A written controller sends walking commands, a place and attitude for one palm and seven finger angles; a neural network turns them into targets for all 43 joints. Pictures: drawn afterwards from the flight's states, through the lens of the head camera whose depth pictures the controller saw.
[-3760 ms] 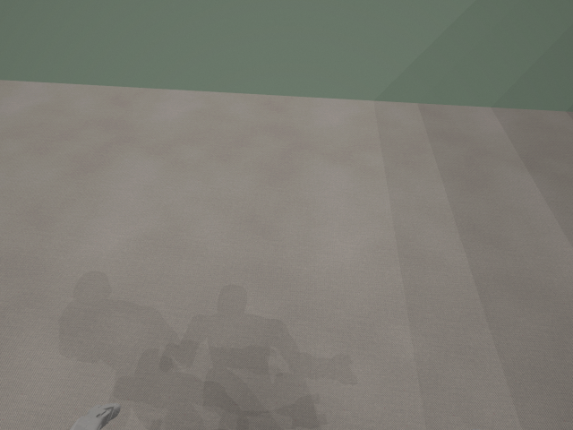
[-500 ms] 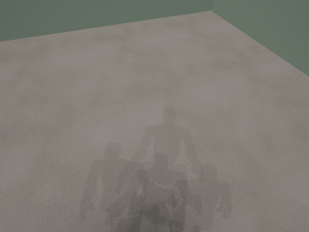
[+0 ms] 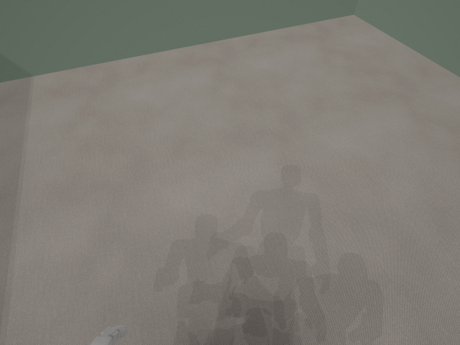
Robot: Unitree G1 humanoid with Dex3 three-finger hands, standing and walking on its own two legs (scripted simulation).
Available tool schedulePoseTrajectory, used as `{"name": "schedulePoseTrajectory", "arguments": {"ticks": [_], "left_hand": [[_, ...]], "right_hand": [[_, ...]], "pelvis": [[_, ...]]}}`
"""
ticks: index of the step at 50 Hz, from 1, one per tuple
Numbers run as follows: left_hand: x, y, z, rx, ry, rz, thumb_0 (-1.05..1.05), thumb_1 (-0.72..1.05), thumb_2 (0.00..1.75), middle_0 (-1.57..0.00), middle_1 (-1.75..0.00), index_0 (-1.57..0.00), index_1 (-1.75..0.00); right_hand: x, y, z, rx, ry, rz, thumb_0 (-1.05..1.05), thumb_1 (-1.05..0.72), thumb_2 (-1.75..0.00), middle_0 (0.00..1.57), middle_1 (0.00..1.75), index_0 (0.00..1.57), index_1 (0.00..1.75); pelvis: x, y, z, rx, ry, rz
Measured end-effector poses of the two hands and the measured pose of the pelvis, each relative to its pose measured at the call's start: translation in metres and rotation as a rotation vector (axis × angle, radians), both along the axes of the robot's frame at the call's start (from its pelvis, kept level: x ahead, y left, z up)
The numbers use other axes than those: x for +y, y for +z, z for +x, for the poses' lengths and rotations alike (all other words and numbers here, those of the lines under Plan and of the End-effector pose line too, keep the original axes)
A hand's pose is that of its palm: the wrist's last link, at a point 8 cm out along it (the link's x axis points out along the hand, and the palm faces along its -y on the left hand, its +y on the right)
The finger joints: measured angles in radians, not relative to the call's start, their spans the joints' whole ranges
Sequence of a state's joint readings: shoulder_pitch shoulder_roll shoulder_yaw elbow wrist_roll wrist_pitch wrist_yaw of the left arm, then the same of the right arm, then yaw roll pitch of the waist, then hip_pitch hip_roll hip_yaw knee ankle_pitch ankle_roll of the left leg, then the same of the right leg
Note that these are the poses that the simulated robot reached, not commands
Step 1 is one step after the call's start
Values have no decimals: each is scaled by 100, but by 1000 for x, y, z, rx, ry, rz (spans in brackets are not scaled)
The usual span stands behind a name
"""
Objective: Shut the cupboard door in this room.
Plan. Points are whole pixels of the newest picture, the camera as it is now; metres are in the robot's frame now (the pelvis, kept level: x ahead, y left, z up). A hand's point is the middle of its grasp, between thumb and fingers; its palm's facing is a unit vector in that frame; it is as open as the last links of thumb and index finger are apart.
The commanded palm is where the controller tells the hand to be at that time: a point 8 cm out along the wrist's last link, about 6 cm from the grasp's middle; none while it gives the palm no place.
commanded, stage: turn or walk to find it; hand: left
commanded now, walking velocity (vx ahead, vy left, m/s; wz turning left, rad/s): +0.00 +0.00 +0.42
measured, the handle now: out of the picture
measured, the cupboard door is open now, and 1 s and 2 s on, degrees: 87 87 87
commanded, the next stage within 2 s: none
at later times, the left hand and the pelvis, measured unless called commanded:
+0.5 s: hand out of the picture -0.07 +0.22 -0.19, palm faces +0.30 -0.93 -0.23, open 7.4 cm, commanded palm none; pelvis -0.05 +0.02 -0.01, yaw +15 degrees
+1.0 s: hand out of the picture -0.06 +0.23 -0.15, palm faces +0.41 -0.87 -0.27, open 7.4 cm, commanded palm none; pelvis -0.09 +0.01 +0.00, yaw +24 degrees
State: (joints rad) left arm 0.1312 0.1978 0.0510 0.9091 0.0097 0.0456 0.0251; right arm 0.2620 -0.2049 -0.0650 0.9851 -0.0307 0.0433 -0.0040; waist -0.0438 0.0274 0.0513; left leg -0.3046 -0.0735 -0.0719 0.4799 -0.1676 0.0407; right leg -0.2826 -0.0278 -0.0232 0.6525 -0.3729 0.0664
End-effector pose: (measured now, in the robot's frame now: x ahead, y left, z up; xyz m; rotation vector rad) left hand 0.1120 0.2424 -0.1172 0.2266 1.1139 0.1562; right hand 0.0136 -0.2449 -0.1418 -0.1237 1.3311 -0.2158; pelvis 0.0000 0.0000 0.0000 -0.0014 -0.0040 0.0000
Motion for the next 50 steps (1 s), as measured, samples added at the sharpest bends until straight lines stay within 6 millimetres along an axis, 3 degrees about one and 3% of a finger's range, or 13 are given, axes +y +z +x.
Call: {"name": "schedulePoseTrajectory", "arguments": {"ticks": [3,6,15,20,25,28,34,39,44,50], "left_hand": [[-12,2,-14,-23,16,17,0,91,90,-20,-30,-20,-30],[-20,8,-38,-12,56,16,0,91,90,-20,-30,-20,-30],[-22,0,-106,57,182,-14,0,90,90,-20,-30,-20,-30],[-5,-15,-151,115,262,-37,0,91,90,-20,-30,-20,-30],[26,-40,-201,184,350,-65,0,91,90,-20,-30,-20,-30],[41,-41,-221,235,375,-63,0,91,90,-20,-30,-20,-30],[60,-25,-227,191,405,-58,0,91,90,-20,-30,-19,-30],[64,-15,-220,129,419,-39,0,91,90,-20,-30,-19,-30],[56,-8,-208,74,420,-19,0,91,90,-20,-30,-19,-30],[30,0,-199,3,428,9,0,91,90,-20,-30,-19,-30]], "right_hand": [[-14,-11,-11,23,7,17,0,-90,-90,21,30,20,30],[-24,-9,-13,43,35,21,0,-91,-90,20,30,20,30],[-32,0,3,58,141,-9,0,-91,-90,20,30,20,30],[-11,5,33,26,236,-36,0,-91,-90,20,30,20,30],[30,10,71,-90,337,-68,0,-91,-90,20,30,20,30],[53,21,82,-152,373,-64,0,-91,-90,20,30,20,30],[81,32,82,-178,425,-47,0,-90,-90,20,30,20,30],[86,27,70,-155,442,-21,0,-90,-90,21,30,20,30],[73,16,49,-105,438,-2,0,-90,-90,21,30,20,30],[40,-4,27,-27,440,20,0,-90,-90,21,30,20,30]], "pelvis": [[-12,-5,-8,-6,27,2],[-18,0,-13,-16,64,15],[-18,4,-24,-23,160,18],[-3,0,-34,-18,208,14],[22,-13,-46,-18,254,2],[31,-9,-53,-24,253,-7],[41,4,-64,-20,299,-24],[41,6,-72,-14,337,-20],[31,4,-79,-8,376,-11],[5,-3,-85,3,426,7]]}}
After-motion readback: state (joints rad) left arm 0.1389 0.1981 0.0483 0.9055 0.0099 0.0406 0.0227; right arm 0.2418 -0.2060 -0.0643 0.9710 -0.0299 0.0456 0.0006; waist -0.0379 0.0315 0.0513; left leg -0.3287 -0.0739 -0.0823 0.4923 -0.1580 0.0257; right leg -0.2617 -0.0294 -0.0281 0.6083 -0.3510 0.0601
